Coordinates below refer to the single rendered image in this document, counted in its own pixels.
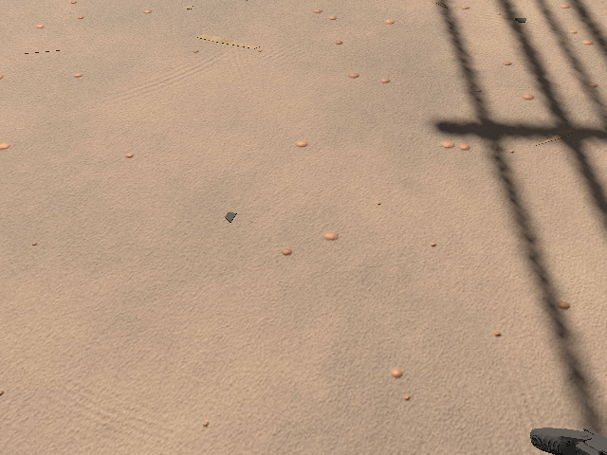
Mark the right robot hand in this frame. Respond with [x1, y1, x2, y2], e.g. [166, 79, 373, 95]
[530, 428, 607, 455]

